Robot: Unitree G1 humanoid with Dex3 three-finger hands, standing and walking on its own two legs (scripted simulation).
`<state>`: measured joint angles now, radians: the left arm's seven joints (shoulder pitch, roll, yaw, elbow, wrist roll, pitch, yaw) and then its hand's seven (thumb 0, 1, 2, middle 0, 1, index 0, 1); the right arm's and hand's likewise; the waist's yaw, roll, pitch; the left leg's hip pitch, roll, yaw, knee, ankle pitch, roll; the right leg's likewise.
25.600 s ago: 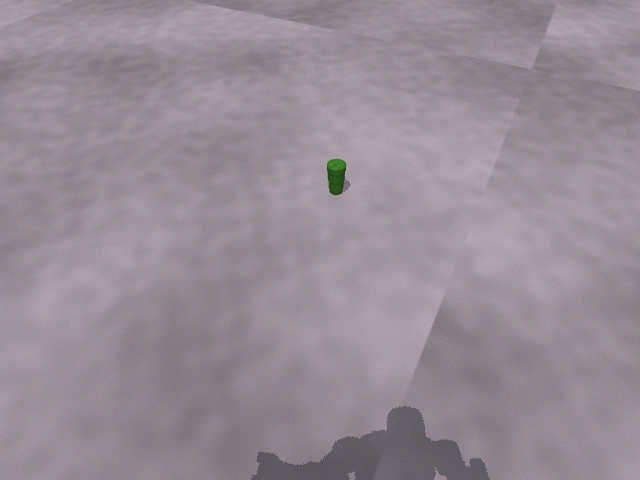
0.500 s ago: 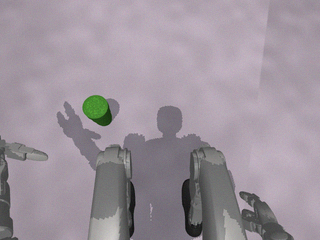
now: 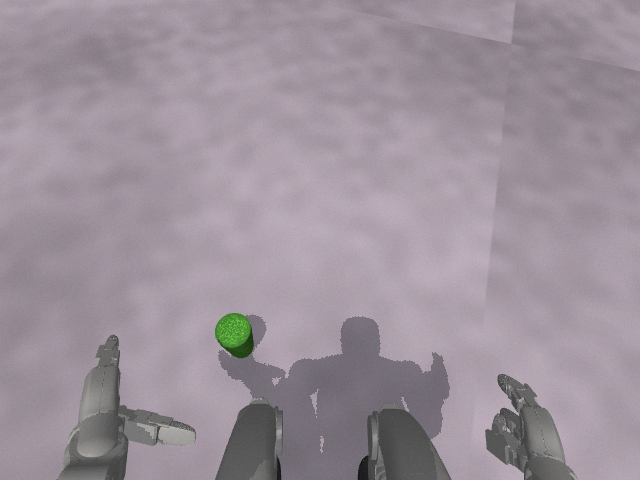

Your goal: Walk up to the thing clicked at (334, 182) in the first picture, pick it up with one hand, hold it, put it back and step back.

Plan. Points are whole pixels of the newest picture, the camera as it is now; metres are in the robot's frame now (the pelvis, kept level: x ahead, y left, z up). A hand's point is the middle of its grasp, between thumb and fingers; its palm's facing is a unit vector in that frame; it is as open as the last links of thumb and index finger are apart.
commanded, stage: home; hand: left
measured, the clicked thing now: (237, 338) +0.44 +0.22 -0.56
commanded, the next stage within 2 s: none
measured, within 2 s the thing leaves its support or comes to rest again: neither
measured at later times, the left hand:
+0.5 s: hand (144, 415) +0.19 +0.20 +0.02, palm faces +0.13 -0.94 -0.30, open 17.5 cm
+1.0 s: hand (164, 420) +0.19 +0.18 +0.03, palm faces +0.12 -0.95 -0.29, open 17.5 cm
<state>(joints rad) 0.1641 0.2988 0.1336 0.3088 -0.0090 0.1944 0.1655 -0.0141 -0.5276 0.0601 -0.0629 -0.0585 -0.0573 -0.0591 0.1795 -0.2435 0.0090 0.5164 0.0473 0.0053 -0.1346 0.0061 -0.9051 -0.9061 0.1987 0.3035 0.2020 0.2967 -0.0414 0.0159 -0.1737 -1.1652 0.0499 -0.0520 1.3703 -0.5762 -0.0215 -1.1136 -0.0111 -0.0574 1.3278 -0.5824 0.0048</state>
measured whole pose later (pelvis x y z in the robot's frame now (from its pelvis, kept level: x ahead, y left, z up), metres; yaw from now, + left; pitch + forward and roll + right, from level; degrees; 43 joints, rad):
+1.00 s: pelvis +0.02 -0.01 +0.08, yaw +1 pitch +8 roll -1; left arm 0.46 0.20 -0.01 0.01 -0.02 0.26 0.14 -0.01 -0.56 0.04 -0.06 -0.06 -0.05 -0.06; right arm 0.29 -0.22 0.02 0.50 0.01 -0.11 -0.17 0.01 -0.91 -0.91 0.20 0.30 0.20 0.30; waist -0.03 0.04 -0.10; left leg -0.63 0.05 -0.03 0.95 -0.45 -0.03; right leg -0.59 -0.01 -0.05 0.92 -0.46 0.00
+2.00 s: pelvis +0.03 +0.01 +0.08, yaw +1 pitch +7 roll -2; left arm 0.46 0.20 -0.01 0.02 -0.01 0.25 0.14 -0.02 -0.56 0.04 -0.06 -0.05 -0.05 -0.06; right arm 0.28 -0.21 0.02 0.52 0.01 -0.13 -0.17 0.01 -0.90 -0.91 0.20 0.30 0.20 0.30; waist -0.02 0.04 -0.10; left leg -0.61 0.04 -0.02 0.95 -0.47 -0.01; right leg -0.57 -0.02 -0.04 0.90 -0.46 0.02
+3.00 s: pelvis +0.03 +0.01 +0.13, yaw +2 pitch -2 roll +0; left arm 0.21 0.31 0.00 0.98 0.02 0.00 0.03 0.00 0.90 0.90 -0.20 -0.30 -0.20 -0.30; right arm 0.19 -0.30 -0.02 1.03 -0.04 0.00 -0.01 0.01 -0.91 -0.90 0.20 0.30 0.20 0.30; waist 0.01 0.00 0.04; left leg -0.21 -0.01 0.00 0.51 -0.26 0.01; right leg -0.19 -0.06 -0.03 0.51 -0.28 0.03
